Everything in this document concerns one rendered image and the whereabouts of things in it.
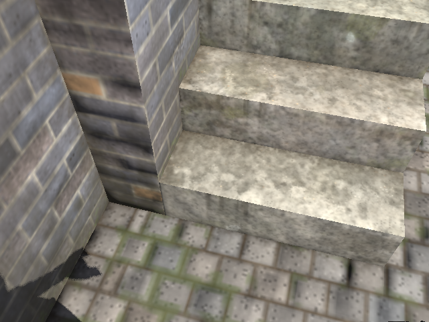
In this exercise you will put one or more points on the stairs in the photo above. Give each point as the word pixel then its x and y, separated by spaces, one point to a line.
pixel 299 118

